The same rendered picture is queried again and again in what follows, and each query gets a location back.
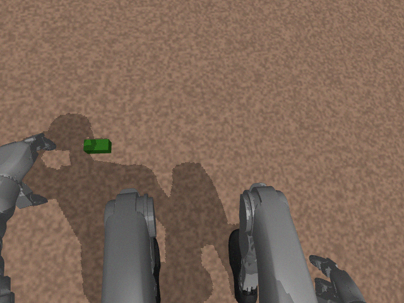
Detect left robot arm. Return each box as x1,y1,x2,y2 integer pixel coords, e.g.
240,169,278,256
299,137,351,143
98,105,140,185
0,176,20,303

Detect right robot hand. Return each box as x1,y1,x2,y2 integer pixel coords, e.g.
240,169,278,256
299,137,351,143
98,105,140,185
309,255,365,303

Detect right robot foot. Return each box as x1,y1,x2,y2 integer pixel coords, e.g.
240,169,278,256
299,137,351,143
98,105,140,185
229,229,258,303

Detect small box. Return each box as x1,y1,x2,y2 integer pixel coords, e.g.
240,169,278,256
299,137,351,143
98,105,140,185
83,139,112,154

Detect left robot hand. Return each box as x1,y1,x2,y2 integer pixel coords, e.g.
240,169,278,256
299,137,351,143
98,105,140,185
0,133,56,209

